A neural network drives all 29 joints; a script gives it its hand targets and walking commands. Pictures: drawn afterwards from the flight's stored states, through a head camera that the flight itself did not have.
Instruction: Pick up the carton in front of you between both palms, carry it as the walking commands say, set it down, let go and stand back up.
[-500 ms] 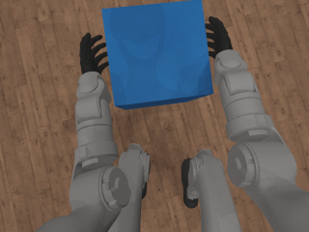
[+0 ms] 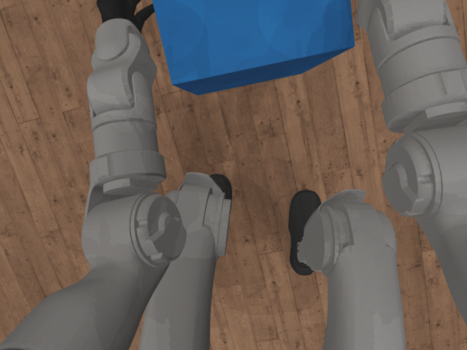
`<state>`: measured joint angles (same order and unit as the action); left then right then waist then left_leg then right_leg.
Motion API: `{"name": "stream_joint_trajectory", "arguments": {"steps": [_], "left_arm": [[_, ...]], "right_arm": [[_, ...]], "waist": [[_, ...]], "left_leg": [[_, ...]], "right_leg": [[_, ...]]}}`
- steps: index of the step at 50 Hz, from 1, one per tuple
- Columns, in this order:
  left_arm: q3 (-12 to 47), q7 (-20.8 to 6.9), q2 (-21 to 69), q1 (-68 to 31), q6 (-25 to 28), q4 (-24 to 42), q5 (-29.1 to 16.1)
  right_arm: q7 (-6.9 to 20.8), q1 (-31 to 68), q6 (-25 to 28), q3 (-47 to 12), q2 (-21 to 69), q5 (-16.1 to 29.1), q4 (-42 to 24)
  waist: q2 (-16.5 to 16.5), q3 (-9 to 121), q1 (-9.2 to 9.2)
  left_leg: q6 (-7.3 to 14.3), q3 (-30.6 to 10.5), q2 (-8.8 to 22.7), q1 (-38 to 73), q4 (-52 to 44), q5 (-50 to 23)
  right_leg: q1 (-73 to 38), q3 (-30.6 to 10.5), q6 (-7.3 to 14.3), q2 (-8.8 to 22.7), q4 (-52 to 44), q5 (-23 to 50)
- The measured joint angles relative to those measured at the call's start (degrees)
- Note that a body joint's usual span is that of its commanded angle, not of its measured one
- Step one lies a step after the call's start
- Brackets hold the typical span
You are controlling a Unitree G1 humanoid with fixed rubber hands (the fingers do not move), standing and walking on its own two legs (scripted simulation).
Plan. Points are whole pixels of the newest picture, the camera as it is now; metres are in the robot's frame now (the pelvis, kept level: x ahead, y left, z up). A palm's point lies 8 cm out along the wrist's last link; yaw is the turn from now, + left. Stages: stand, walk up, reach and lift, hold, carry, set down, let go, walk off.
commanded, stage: set down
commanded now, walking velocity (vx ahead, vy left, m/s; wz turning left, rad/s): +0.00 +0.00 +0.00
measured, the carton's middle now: (241, 8) +0.56 +0.07 -0.24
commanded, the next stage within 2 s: none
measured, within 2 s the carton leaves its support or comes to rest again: rests again in 0.68 s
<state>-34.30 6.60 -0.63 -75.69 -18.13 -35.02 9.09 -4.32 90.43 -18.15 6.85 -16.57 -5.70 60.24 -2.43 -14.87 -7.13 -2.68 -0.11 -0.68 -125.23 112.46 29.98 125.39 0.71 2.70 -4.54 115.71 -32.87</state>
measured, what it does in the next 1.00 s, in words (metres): lowers itself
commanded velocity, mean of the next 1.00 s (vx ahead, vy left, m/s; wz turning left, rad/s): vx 0.00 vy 0.00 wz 0.00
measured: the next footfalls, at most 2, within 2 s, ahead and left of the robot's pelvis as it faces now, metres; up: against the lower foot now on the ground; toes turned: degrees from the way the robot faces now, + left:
none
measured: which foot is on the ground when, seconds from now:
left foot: down 0.00-1.00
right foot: down 0.00-1.00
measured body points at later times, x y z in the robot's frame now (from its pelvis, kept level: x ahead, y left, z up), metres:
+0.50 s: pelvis +0.01 +0.00 -0.04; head +0.39 +0.01 +0.19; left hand +0.55 +0.22 -0.20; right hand +0.62 -0.07 -0.21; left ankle +0.12 +0.13 -0.39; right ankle +0.10 -0.09 -0.39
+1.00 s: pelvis +0.00 +0.00 -0.06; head +0.39 -0.01 +0.16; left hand +0.54 +0.24 -0.22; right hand +0.62 -0.06 -0.23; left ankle +0.12 +0.13 -0.39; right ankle +0.10 -0.09 -0.39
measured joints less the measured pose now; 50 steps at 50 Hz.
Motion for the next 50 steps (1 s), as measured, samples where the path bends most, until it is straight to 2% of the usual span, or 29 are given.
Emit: {"name": "stream_joint_trajectory", "arguments": {"steps": [5, 10, 14, 29, 35, 45, 50], "left_arm": [[3.3, 1.2, -2.6, -3.9, -0.3, -3.1, -4.3], [3.2, 1.2, -2.9, -6.5, 1.4, -5.9, -4.3], [3.6, 0.8, -3.7, -6.4, 1.9, -7.0, -5.5], [2.9, -1.4, -6.6, -8.4, 2.3, -12.4, -5.1], [1.1, -2.9, -8.7, -9.6, 3.2, -14.9, -4.7], [0.1, -4.6, -11.4, -9.6, 3.6, -15.9, -5.8], [-1.0, -5.8, -10.9, -9.5, 3.7, -16.2, -5.1]], "right_arm": [[-0.8, 2.9, 0.5, -5.5, -3.4, 4.3, 2.2], [-1.2, 5.9, 1.6, -8.9, -5.5, 7.0, 5.2], [-1.2, 7.4, 2.5, -10.1, -5.6, 7.5, 7.8], [2.5, 9.7, 3.9, -5.2, -5.0, 4.1, 10.6], [5.0, 10.6, 4.0, -2.5, -3.6, 0.9, 9.0], [7.3, 10.1, 4.1, 4.1, -0.6, -4.6, 4.8], [8.8, 8.9, 4.0, 6.3, -0.5, -6.5, 3.0]], "waist": [[0.4, -4.4, -0.36], [1.1, -6.4, -1.48], [0.6, -6.2, -1.32], [2.1, -8.2, -1.23], [3.0, -10.7, -0.68], [4.7, -13.5, 1.06], [5.2, -13.4, 1.07]], "left_leg": [[-0.1, 0.4, -0.4, -0.4, 3.1, 1.1], [-0.1, 0.6, -0.5, -0.5, 5.9, 2.7], [-0.3, 0.7, -0.8, -1.0, 7.4, 3.6], [-0.4, 1.0, -1.4, -2.3, 10.2, 2.8], [-0.5, 1.4, -1.4, -1.6, 11.2, 2.9], [-0.5, 1.8, -2.2, -0.5, 11.8, 2.9], [-0.3, 2.2, -2.4, -0.6, 12.2, 3.2]], "right_leg": [[0.5, -0.1, 0.2, 0.3, 3.5, -1.5], [0.6, -0.2, 0.2, 0.3, 6.5, -3.1], [1.3, -0.6, 0.1, 0.1, 8.2, -3.9], [2.7, -1.0, -0.1, 0.1, 11.2, -3.3], [2.3, -1.3, 0.0, 0.0, 12.6, -3.3], [0.8, -1.6, 0.1, 0.8, 13.7, -4.2], [0.8, -1.9, 0.0, 1.0, 14.2, -4.7]]}}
